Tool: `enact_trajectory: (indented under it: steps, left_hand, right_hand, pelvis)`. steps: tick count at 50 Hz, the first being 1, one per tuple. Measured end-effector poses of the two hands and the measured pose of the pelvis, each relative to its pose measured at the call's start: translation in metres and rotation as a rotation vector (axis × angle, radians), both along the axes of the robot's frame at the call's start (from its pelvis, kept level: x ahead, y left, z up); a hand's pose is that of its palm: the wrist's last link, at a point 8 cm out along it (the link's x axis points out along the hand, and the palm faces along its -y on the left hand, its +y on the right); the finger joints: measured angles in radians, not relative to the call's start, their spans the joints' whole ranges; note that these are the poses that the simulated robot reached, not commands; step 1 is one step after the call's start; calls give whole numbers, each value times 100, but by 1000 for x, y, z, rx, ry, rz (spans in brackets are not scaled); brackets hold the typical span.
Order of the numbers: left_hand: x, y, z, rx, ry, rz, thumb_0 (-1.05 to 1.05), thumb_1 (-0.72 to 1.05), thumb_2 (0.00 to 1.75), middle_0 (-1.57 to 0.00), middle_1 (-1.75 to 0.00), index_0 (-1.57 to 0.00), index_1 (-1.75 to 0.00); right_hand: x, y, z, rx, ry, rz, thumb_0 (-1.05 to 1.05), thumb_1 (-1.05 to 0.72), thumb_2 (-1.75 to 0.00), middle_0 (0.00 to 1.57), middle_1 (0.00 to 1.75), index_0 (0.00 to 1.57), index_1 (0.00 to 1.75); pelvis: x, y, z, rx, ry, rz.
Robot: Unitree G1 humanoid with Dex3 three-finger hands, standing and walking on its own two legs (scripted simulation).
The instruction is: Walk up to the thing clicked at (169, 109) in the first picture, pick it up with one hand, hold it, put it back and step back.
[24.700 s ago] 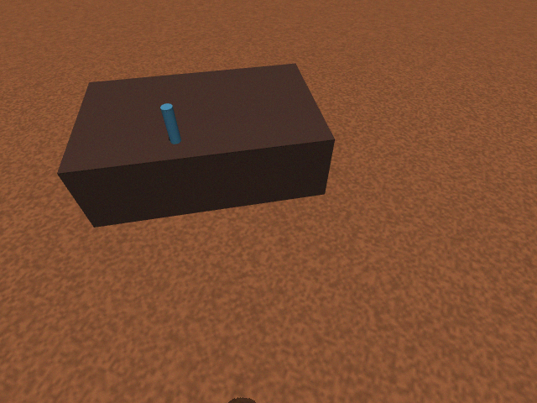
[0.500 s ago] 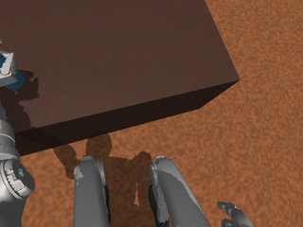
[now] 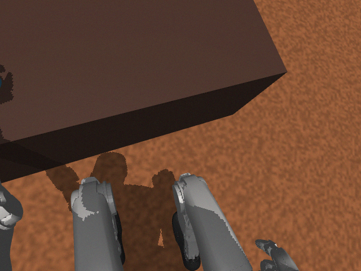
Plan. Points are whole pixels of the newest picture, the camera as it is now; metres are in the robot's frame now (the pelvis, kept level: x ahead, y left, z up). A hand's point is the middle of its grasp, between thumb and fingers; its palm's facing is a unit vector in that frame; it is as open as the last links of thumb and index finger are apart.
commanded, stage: lower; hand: left
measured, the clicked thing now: out of the picture +0.50 +0.35 +0.01
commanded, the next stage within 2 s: loosen in 0.26 s
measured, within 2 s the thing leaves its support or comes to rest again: rests again in 0.32 s
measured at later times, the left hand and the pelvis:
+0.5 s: hand out of the picture +0.51 +0.34 -0.01, palm faces +0.42 -0.91 +0.00, open 6.5 cm; pelvis +0.00 +0.00 -0.02, yaw -1 degrees
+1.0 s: hand out of the picture +0.51 +0.35 -0.01, palm faces +0.42 -0.91 +0.00, open 16.2 cm; pelvis +0.00 +0.00 -0.02, yaw -1 degrees
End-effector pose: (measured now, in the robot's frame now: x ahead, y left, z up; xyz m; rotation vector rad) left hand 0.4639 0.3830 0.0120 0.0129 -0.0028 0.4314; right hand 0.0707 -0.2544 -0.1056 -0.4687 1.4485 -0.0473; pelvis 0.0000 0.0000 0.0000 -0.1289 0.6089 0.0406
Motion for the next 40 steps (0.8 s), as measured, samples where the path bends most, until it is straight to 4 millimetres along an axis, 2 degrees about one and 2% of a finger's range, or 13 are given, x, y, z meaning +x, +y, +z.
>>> enact_trajectory:
  steps: [7,23,31,40]
  left_hand:
    - [0,3,-13,3,2,-2,4,0,114,-92,-114,-96,-110]
    - [4,-1,-23,1,11,-11,4,1,111,-93,-112,-96,-108]
    - [4,1,-20,-4,-29,12,1,-1,79,-93,-94,-97,-90]
    - [5,2,-18,-10,-17,-3,0,-31,37,-63,-54,-66,-52]
  right_hand:
    - [-3,-2,-9,-18,10,6,0,-91,-90,20,30,20,30]
    - [1,-3,-23,-12,12,0,0,-91,-90,20,30,20,30]
    - [7,-6,-28,-11,7,5,0,-91,-89,20,30,20,30]
    - [13,-8,-25,-16,-10,11,0,-92,-89,20,30,20,30]
  pelvis:
    - [-2,0,-11,-5,-2,-3]
    - [0,0,-22,-7,-2,-7]
    - [1,-3,-26,-1,-4,-10]
    - [1,-3,-24,-5,-5,-12]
